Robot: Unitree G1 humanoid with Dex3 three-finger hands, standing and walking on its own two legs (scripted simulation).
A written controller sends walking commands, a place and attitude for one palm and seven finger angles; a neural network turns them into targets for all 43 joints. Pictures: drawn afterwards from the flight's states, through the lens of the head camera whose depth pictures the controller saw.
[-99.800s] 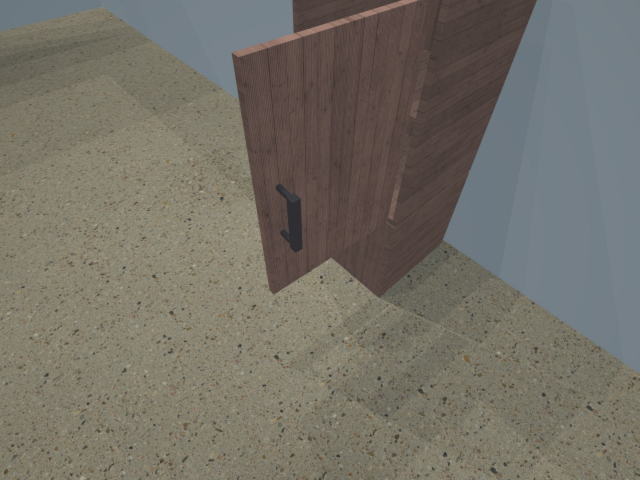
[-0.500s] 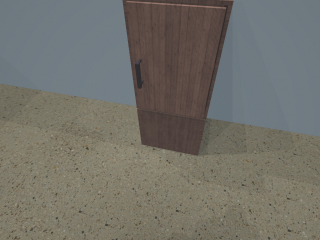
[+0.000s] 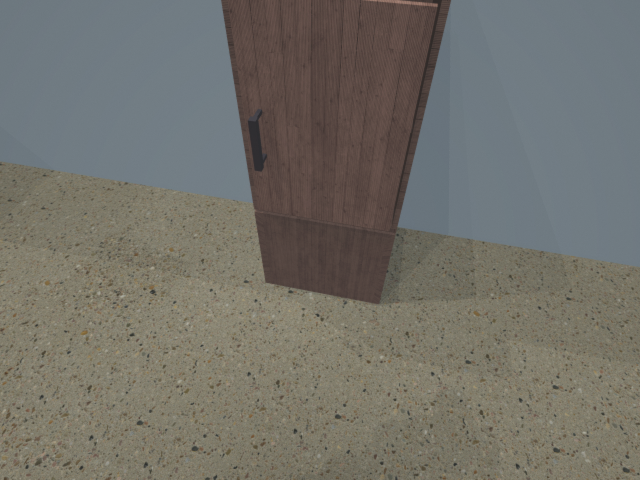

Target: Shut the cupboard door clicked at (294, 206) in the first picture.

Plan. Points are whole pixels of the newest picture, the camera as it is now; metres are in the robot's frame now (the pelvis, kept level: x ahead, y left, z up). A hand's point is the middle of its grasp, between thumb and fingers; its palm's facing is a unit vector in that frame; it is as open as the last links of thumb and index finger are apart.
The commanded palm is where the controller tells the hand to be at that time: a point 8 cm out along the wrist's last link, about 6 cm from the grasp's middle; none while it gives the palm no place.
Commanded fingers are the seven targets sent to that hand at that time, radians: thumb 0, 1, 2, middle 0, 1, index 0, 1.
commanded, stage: look to check the result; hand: left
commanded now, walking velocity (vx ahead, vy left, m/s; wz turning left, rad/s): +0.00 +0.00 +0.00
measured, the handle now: (258, 140) +0.87 +0.19 -0.08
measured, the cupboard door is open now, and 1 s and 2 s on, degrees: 0 0 0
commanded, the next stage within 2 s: walk to a spot facing it in 0.42 s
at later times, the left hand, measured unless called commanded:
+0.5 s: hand out of the picture +0.00 +0.16 -0.18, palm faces +0.03 -0.98 -0.22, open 7.3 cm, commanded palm none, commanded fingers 0.00 0.90 0.90 -0.20 -0.30 -0.20 -0.30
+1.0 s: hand out of the picture +0.01 +0.22 -0.21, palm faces +0.22 -0.95 -0.24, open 7.3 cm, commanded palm none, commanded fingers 0.00 0.90 0.90 -0.20 -0.30 -0.20 -0.30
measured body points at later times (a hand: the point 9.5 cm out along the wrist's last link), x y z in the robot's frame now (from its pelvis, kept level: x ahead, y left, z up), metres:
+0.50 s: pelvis +0.02 -0.02 +0.00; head +0.03 -0.02 +0.45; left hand +0.00 +0.21 -0.16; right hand +0.05 -0.25 -0.16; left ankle +0.05 +0.10 -0.74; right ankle -0.05 -0.08 -0.74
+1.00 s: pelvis +0.02 +0.01 -0.03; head +0.06 +0.04 +0.41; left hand +0.00 +0.27 -0.19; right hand +0.10 -0.22 -0.18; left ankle +0.05 +0.12 -0.74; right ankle -0.05 -0.09 -0.70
